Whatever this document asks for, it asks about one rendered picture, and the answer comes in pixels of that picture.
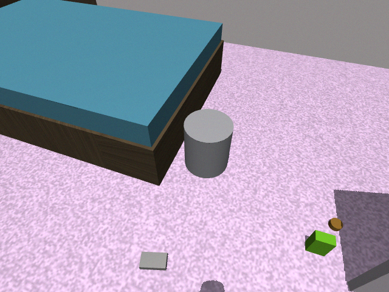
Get bed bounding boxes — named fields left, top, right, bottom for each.
left=0, top=0, right=224, bottom=186

